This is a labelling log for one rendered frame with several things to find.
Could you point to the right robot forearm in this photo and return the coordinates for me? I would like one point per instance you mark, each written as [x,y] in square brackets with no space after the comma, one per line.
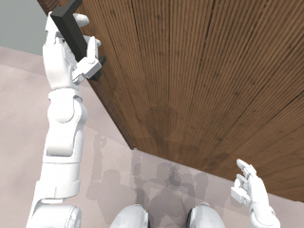
[262,216]

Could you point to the handle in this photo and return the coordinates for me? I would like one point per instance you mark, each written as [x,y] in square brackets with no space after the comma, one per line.
[65,22]

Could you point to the wardrobe door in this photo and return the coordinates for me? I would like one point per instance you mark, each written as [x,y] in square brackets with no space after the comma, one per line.
[205,83]

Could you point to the left robot hand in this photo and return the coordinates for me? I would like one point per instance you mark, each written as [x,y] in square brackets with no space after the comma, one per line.
[59,60]

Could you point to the robot left upper arm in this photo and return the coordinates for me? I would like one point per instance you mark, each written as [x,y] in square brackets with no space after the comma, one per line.
[56,216]

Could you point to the left robot forearm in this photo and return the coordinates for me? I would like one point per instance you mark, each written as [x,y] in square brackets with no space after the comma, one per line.
[63,149]

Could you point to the robot right shin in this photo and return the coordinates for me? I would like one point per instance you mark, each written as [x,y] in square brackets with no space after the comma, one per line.
[204,204]

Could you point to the robot left thigh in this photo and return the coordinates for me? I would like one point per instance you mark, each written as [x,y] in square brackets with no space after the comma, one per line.
[132,216]

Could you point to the right robot hand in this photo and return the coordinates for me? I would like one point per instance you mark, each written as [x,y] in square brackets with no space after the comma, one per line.
[253,191]

